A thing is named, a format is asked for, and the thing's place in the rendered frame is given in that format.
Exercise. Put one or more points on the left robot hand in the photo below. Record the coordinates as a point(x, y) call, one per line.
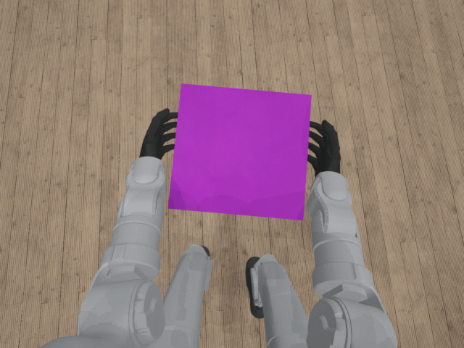
point(154, 139)

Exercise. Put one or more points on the robot right forearm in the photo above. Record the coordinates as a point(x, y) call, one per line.
point(339, 265)

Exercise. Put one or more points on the right robot upper arm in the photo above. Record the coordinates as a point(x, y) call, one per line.
point(340, 323)

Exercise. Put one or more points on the robot right thigh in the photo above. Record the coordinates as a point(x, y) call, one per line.
point(286, 323)

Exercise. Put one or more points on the robot left foot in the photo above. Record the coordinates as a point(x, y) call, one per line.
point(206, 250)

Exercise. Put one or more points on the carton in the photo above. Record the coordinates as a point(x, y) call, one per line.
point(241, 152)

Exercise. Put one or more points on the robot left forearm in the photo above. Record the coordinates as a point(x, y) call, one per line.
point(133, 251)

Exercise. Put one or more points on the left robot upper arm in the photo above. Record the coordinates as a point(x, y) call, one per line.
point(123, 314)

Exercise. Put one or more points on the right robot hand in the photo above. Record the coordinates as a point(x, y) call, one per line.
point(328, 156)

